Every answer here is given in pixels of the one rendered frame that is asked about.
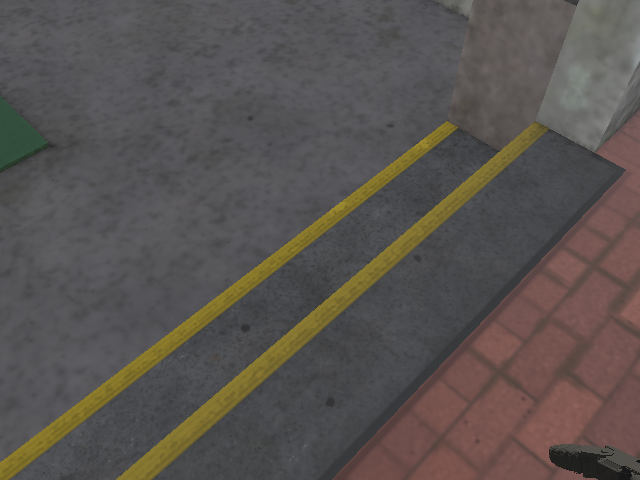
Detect right robot hand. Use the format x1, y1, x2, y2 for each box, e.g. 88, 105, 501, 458
549, 444, 640, 480

